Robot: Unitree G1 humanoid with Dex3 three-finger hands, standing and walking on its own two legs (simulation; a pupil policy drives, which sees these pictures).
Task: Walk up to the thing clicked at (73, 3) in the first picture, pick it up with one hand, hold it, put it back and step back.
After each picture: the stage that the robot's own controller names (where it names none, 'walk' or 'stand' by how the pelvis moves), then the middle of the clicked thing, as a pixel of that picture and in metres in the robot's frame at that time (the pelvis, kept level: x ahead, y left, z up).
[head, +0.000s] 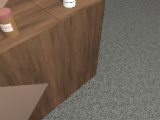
stand; out of the picture +0.88 +0.09 +0.14
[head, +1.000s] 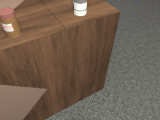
rise first; out of the picture +0.81 +0.07 +0.16
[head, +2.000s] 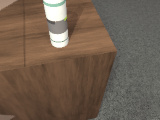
rise first; (56, 15) +0.51 +0.16 +0.16
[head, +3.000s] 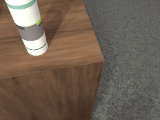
rise first; (27, 17) +0.43 +0.18 +0.19
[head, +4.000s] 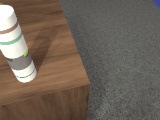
stand; (15, 49) +0.38 +0.22 +0.15
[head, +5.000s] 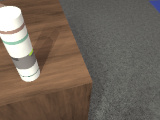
stand; (20, 49) +0.39 +0.22 +0.14
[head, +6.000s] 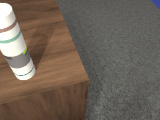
stand; (14, 47) +0.39 +0.23 +0.14
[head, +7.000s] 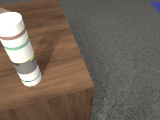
stand; (21, 54) +0.37 +0.21 +0.14
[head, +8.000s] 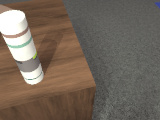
stand; (24, 52) +0.38 +0.20 +0.14
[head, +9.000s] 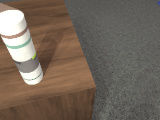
stand; (23, 53) +0.38 +0.20 +0.14
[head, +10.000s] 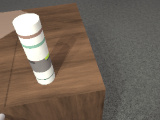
rise first; (37, 53) +0.38 +0.19 +0.14
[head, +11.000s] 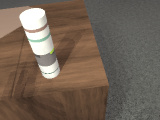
go down; (43, 47) +0.40 +0.19 +0.14
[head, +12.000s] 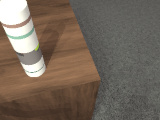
go down; (26, 44) +0.40 +0.17 +0.15
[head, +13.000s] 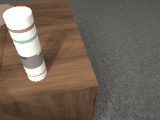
go down; (29, 49) +0.40 +0.18 +0.15
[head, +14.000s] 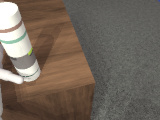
close in; (19, 48) +0.39 +0.20 +0.15
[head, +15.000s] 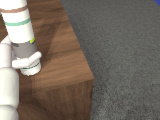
close; (22, 37) +0.43 +0.19 +0.16
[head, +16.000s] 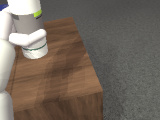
lift; (26, 9) +0.34 +0.14 +0.35
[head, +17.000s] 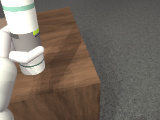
hold; (24, 28) +0.35 +0.16 +0.28
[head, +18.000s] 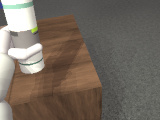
hold; (23, 27) +0.35 +0.17 +0.30
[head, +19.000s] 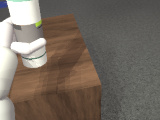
crouch; (27, 20) +0.34 +0.15 +0.32
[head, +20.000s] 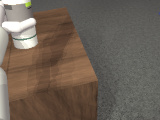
crouch; (17, 1) +0.42 +0.18 +0.33
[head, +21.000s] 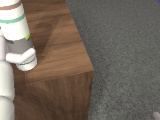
lower; (17, 33) +0.43 +0.20 +0.18
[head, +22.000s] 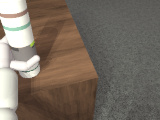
lower; (21, 40) +0.41 +0.19 +0.17
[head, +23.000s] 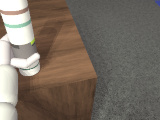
lower; (22, 38) +0.41 +0.20 +0.17
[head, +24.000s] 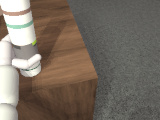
lower; (23, 39) +0.41 +0.19 +0.17
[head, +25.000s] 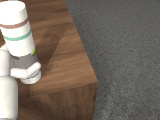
loosen; (22, 48) +0.38 +0.19 +0.17
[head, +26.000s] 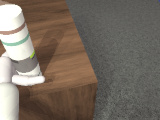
open; (21, 51) +0.37 +0.19 +0.16
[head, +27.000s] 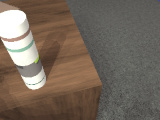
sink last; (25, 56) +0.36 +0.18 +0.16
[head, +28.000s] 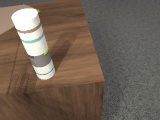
stand; (37, 48) +0.40 +0.20 +0.15
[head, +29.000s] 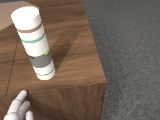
stand; (37, 48) +0.39 +0.18 +0.15
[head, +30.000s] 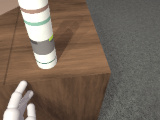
stand; (40, 33) +0.40 +0.17 +0.19
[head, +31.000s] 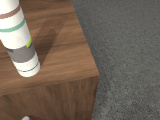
stand; (17, 39) +0.37 +0.20 +0.20
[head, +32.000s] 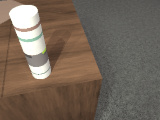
stand; (34, 47) +0.40 +0.18 +0.14
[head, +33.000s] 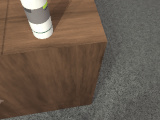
walk; (34, 1) +0.49 +0.17 +0.17
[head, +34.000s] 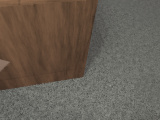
walk; out of the picture +0.76 +0.17 +0.15
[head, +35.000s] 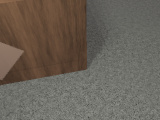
stand; out of the picture +1.02 +0.24 +0.16
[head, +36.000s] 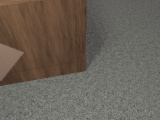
stand; out of the picture +1.03 +0.22 +0.14
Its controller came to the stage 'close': yes
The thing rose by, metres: 0.20
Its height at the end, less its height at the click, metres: +0.00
